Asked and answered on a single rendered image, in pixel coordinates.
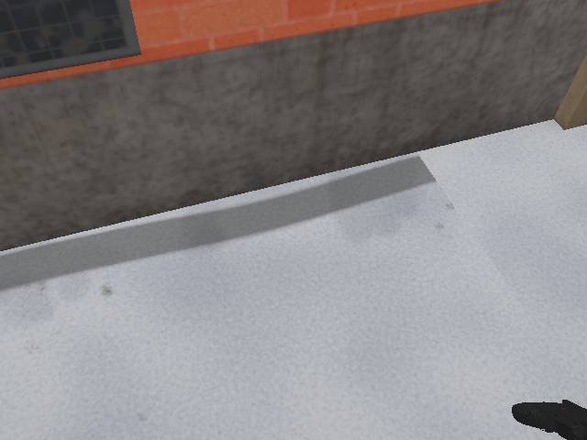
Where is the right robot hand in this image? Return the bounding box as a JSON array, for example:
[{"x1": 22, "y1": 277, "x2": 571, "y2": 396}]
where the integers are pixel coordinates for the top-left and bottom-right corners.
[{"x1": 512, "y1": 400, "x2": 587, "y2": 440}]

